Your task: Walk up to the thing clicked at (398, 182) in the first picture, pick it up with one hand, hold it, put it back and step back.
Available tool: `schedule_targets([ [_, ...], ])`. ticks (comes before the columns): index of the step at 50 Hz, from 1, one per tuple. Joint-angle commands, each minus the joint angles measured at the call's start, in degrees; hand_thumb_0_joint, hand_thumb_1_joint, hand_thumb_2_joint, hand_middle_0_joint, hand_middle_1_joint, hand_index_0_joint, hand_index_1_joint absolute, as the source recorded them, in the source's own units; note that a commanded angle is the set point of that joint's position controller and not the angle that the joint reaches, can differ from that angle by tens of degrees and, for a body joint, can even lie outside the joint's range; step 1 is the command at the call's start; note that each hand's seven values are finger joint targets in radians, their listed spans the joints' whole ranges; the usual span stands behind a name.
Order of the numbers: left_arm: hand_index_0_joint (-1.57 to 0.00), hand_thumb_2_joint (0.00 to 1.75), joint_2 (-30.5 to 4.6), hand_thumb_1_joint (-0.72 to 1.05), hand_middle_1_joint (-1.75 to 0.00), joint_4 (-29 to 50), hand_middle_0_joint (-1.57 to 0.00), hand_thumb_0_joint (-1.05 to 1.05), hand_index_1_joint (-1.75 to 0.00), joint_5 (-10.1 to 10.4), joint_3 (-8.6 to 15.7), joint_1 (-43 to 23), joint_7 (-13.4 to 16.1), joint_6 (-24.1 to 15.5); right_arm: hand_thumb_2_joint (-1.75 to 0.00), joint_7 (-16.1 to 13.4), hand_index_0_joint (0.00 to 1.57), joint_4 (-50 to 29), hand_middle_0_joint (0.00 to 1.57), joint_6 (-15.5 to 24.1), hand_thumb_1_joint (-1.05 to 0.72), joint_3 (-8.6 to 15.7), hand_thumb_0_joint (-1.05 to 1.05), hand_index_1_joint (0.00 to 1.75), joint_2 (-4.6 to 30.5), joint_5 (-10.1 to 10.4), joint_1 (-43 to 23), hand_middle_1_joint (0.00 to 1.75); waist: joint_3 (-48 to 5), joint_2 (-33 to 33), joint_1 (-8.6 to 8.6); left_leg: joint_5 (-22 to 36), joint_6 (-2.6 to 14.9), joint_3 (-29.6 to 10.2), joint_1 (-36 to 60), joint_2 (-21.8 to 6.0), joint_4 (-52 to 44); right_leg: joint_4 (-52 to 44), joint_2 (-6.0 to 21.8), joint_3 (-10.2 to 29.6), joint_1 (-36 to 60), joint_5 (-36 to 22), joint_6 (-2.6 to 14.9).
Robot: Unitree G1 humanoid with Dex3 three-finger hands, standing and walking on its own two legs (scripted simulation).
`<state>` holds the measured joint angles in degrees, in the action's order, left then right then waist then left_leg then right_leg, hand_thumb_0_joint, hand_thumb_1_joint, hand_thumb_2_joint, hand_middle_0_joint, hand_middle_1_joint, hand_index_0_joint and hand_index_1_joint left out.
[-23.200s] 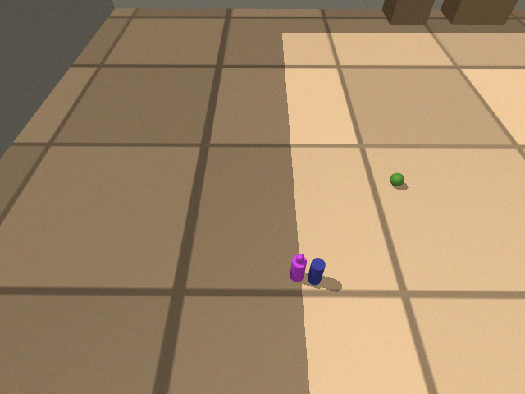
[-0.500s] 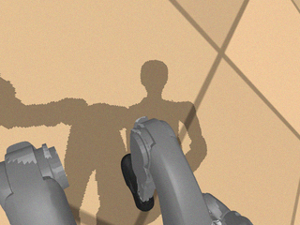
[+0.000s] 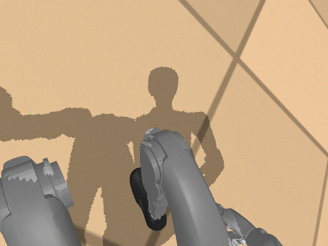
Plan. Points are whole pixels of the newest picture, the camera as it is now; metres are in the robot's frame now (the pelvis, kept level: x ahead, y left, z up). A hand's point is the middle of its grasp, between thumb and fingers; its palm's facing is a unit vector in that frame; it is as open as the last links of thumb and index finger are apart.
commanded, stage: close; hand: left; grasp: from above
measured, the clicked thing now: out of the picture +0.42 +0.33 -0.27
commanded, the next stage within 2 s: settle in 1.14 s
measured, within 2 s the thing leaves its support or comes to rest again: leaves its support in 1.54 s
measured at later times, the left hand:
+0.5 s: hand out of the picture +0.39 +0.34 -0.26, palm faces -0.44 -0.19 -0.88, open 10.7 cm
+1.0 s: hand out of the picture +0.39 +0.34 -0.26, palm faces -0.41 -0.18 -0.89, open 9.1 cm
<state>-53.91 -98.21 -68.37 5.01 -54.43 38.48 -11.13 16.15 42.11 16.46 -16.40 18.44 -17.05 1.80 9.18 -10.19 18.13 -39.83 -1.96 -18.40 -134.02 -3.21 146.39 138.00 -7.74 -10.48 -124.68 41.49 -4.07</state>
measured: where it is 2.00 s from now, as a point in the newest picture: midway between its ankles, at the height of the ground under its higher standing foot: (111, 225)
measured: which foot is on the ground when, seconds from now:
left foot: down 0.00-1.00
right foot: down 0.00-1.00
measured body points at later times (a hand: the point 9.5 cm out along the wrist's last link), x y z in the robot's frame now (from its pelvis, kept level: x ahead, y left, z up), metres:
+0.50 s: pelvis +0.00 +0.00 +0.00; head +0.25 +0.14 +0.34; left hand +0.41 +0.35 -0.21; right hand +0.09 -0.24 -0.07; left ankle +0.07 +0.14 -0.27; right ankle +0.11 -0.12 -0.27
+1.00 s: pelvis +0.00 +0.00 +0.00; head +0.25 +0.14 +0.34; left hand +0.41 +0.35 -0.21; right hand +0.09 -0.24 -0.06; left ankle +0.07 +0.14 -0.27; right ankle +0.11 -0.12 -0.27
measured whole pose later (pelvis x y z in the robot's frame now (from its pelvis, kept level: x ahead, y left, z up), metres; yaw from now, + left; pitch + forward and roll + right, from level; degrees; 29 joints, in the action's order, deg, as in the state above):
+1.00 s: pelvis +0.00 +0.00 +0.00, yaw +0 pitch +25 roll -14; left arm -54.2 -97.6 -68.6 5.5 -53.6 38.8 -11.7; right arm 15.5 41.2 16.5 -17.4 18.4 -17.1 2.1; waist 9.5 -10.0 18.1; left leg -39.5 -2.4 -18.9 -133.7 -3.3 146.2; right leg 137.7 -7.9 -10.9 -124.8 40.7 -3.9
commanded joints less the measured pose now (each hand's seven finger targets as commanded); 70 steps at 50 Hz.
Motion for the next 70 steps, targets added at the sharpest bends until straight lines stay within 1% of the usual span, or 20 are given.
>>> schedule_targets([
  [1, -0.26, 0.75, -10.48, -0.22, -0.99, 5.21, -0.22, 0.0, -0.94, 0.07, 0.39, -12.22, 1.38, -0.36, -0.9, -0.45, 0.2, 0.28, 0.2, 0.3, -0.89, 5.22, 0.0, 0.3, 18.35, 1.09, 8.69, 0.3, -34.93, 31.19, 1.79, 10.02, 1.5, 7.77, 28.4, -1.88, -14.17, -12.22, -0.96, -6.4, 16.66, -16.46, 4.78],
  [2, -0.27, 0.75, -11.07, -0.22, -0.98, 6.69, -0.23, 0.0, -0.93, -0.22, 1.57, -12.05, 1.76, -0.48, -0.9, -0.61, 0.2, 0.16, 0.2, 0.01, -0.9, 5.36, 0.0, 0.3, 18.53, 0.99, 9.28, 0.3, -37.03, 32.36, 1.02, 11.34, 1.32, 7.71, 29.57, -1.9, -14.85, -12.42, -1.21, -6.55, 17.6, -17.41, 4.97],
  [5, -0.29, 0.71, -9.44, -0.19, -0.95, 3.27, -0.25, 0.0, -0.9, -1.18, 0.16, -10.82, 1.93, -0.02, -0.9, -0.22, 0.2, -0.27, 0.2, -0.02, -0.89, 5.22, 0.0, 0.3, 18.55, 0.84, 8.55, 0.3, -33.09, 31.12, 2.27, 9.78, 1.33, 7.75, 27.96, -1.92, -14.79, -11.83, -1.19, -6.96, 15.29, -16.47, 4.96],
  [7, -0.3, 0.71, -11.02, -0.17, -0.95, 6.84, -0.26, 0.0, -0.9, -0.94, 2.01, -11.93, 2.61, -0.12, -0.9, -0.34, 0.2, -0.63, 0.2, -0.41, -0.89, 5.32, 0.0, 0.3, 18.81, 1.03, 8.74, 0.3, -36.49, 32.09, 0.97, 12.0, 1.32, 7.88, 28.5, -1.85, -14.98, -12.2, -1.41, -6.78, 17.06, -18.09, 4.95],
  [12, -0.37, 0.69, -10.24, -0.09, -0.92, 2.49, -0.32, 0.0, -0.87, -0.51, 0.86, -11.05, 2.12, 0.44, -0.9, -0.05, 0.2, -1.12, 0.2, 0.14, -0.89, 4.9, 0.0, 0.3, 18.87, 1.04, 9.67, 0.3, -32.83, 28.72, 3.16, 11.09, 1.93, 7.96, 26.44, -1.92, -13.47, -12.28, -1.2, -6.37, 16.39, -18.13, 4.42],
  [14, -0.39, 0.66, -9.91, -0.06, -0.9, 4.19, -0.35, 0.0, -0.85, 0.31, 1.28, -11.19, 2.02, -0.06, -0.9, -0.33, 0.2, -0.94, 0.2, 0.11, -0.9, 5.06, 0.0, 0.3, 18.51, 0.96, 9.37, 0.3, -34.65, 29.6, 1.81, 10.99, 1.85, 7.94, 26.98, -2.06, -13.99, -12.78, -1.5, -5.97, 17.52, -17.58, 4.62],
  [17, -0.42, 0.61, -10.41, -0.01, -0.9, 2.42, -0.37, 0.0, -0.84, 0.72, 1.57, -9.64, 1.54, -0.48, -0.9, -0.78, 0.2, -0.81, 0.2, 0.08, -0.9, 4.84, 0.0, 0.3, 18.68, 0.74, 9.74, 0.3, -33.88, 29.1, 2.44, 8.58, 1.7, 7.68, 26.7, -2.02, -14.8, -13.3, -1.31, -6.33, 17.41, -15.02, 4.8],
  [18, -0.45, 0.61, -10.2, 0.02, -0.88, 4.78, -0.39, 0.0, -0.82, 0.24, 0.25, -12.6, 0.95, -0.94, -0.9, -0.63, 0.2, -0.93, 0.2, 0.23, -0.89, 4.7, 0.0, 0.3, 18.59, 0.68, 10.46, 0.3, -33.67, 29.6, 3.19, 8.43, 1.75, 7.49, 26.81, -1.9, -14.32, -12.55, -1.18, -6.77, 16.01, -15.04, 4.64],
  [24, -0.54, 0.61, -10.0, 0.14, -0.84, 5.14, -0.49, 0.0, -0.79, 0.4, -0.19, -11.62, 0.82, -1.87, -0.9, -1.39, 0.2, -0.91, 0.2, -0.2, -0.89, 4.16, 0.0, 0.3, 18.29, 0.87, 9.29, 0.3, -35.05, 28.91, 2.29, 9.51, 1.78, 7.77, 27.4, -1.94, -13.77, -13.17, -1.29, -6.42, 17.65, -16.22, 4.49],
  [26, -0.56, 0.59, -9.41, 0.17, -0.84, 3.94, -0.51, 0.0, -0.78, 0.15, -0.75, -11.47, 1.28, -1.84, -0.9, -1.33, 0.2, -0.97, 0.2, -0.24, -0.89, 3.67, 0.0, 0.3, 18.27, 0.51, 9.7, 0.3, -33.49, 28.05, 3.12, 9.44, 1.82, 7.81, 26.49, -1.88, -13.5, -13.1, -1.24, -6.31, 17.62, -16.29, 4.39],
  [31, -0.61, 0.53, -10.83, 0.23, -0.79, 4.94, -0.55, 0.0, -0.72, -0.35, 1.21, -10.04, 2.78, -1.47, -0.9, -1.41, 0.2, -0.66, 0.2, -0.48, -0.89, 4.18, 0.0, 0.3, 18.55, 0.4, 8.53, 0.3, -34.22, 29.45, 1.5, 10.38, 1.48, 8.08, 27.19, -2.01, -14.09, -12.98, -1.55, -6.23, 18.1, -16.76, 4.65],
  [33, -0.62, 0.51, -10.2, 0.24, -0.76, 4.5, -0.56, 0.0, -0.7, -0.68, 0.57, -10.72, 2.57, -0.9, -0.9, -1.07, 0.2, -0.69, 0.2, -0.08, -0.89, 4.09, 0.0, 0.3, 18.39, 0.41, 9.2, 0.3, -33.28, 29.43, 2.46, 10.39, 1.53, 8.22, 27.23, -2.02, -13.76, -12.76, -1.52, -6.48, 17.04, -17.09, 4.52],
  [47, -0.81, 0.53, -10.85, 0.48, -0.73, 3.39, -0.76, 0.0, -0.68, 0.84, 1.84, -8.5, 1.74, -0.01, -0.9, -1.1, 0.2, -0.61, 0.2, 0.32, -0.89, 4.42, 0.0, 0.3, 18.59, 0.55, 9.76, 0.3, -34.51, 28.64, 1.42, 9.37, 1.78, 8.17, 26.61, -1.82, -14.16, -13.69, -1.37, -5.94, 18.26, -15.88, 4.49],
  [49, -0.85, 0.54, -9.38, 0.52, -0.74, 3.7, -0.79, 0.0, -0.68, 0.53, 0.21, -10.14, 1.53, 0.02, -0.9, -0.86, 0.2, -0.57, 0.2, 0.49, -0.89, 4.09, 0.0, 0.3, 18.09, 0.47, 9.66, 0.3, -33.85, 28.37, 2.33, 9.41, 1.82, 8.05, 26.25, -1.83, -13.72, -13.3, -1.21, -6.3, 17.12, -15.99, 4.38],
  [54, -0.9, 0.53, -9.52, 0.59, -0.71, 4.96, -0.85, 0.0, -0.66, 0.78, 0.77, -9.66, 0.89, 0.02, -0.9, -0.88, 0.2, 0.02, 0.2, 0.48, -0.9, 4.96, 0.0, 0.3, 18.47, 0.89, 9.66, 0.3, -34.01, 30.55, 1.36, 9.19, 1.33, 7.51, 27.3, -1.85, -14.89, -12.17, -1.11, -6.89, 15.28, -15.32, 4.84],
  [57, -0.91, 0.53, -8.37, 0.6, -0.71, 3.45, -0.86, 0.0, -0.66, 0.98, -0.24, -8.91, 0.55, -0.09, -0.9, -1.06, 0.2, -0.5, 0.2, 0.04, -0.89, 4.78, 0.0, 0.3, 18.53, 0.9, 9.15, 0.3, -33.57, 29.39, 2.07, 9.27, 1.45, 7.35, 26.91, -1.95, -15.26, -12.74, -1.35, -6.7, 16.68, -15.82, 4.82],
  [59, -0.93, 0.52, -8.98, 0.62, -0.7, 4.39, -0.87, 0.0, -0.64, 0.96, 0.55, -8.84, 0.71, 0.06, -0.9, -1.09, 0.2, -0.59, 0.2, -0.17, -0.89, 4.6, 0.0, 0.3, 18.18, 0.88, 9.49, 0.3, -36.15, 30.69, 1.02, 11.44, 1.4, 7.56, 28.49, -1.8, -14.93, -12.46, -1.24, -6.9, 17.44, -17.68, 4.79],
  [62, -0.94, 0.53, -7.12, 0.64, -0.7, 2.3, -0.89, 0.0, -0.65, 1.6, -0.17, -7.6, 0.54, 0.29, -0.9, -1.0, 0.2, -0.39, 0.2, -0.31, -0.89, 4.32, 0.0, 0.3, 18.21, 0.46, 9.51, 0.3, -34.55, 28.07, 2.15, 11.58, 1.71, 7.65, 26.86, -1.89, -14.27, -12.9, -1.43, -6.7, 17.88, -18.32, 4.46],
  [65, -0.97, 0.63, -8.69, 0.6, -0.76, 3.09, -0.92, 0.0, -0.71, 2.07, 0.16, -8.72, 0.34, 0.28, -0.9, -1.21, 0.2, -1.02, 0.2, -0.43, -0.91, 4.01, 0.0, 0.3, 18.04, 0.6, 9.66, 0.3, -33.57, 27.68, 1.85, 10.44, 1.9, 7.93, 26.15, -1.8, -14.2, -13.43, -1.27, -6.24, 18.03, -17.4, 4.38],
  [70, -1.0, 0.67, -9.78, 0.63, -0.77, 7.79, -0.95, 0.0, -0.73, 2.28, 1.07, -9.72, -1.03, 0.55, -0.9, -1.61, 0.2, -0.59, 0.2, -0.87, -0.92, 4.77, 0.0, 0.3, 17.84, 0.97, 9.88, 0.3, -39.36, 32.22, 0.4, 12.43, 1.43, 8.1, 29.48, -1.77, -14.85, -12.56, -1.33, -6.14, 19.3, -18.62, 4.81],
])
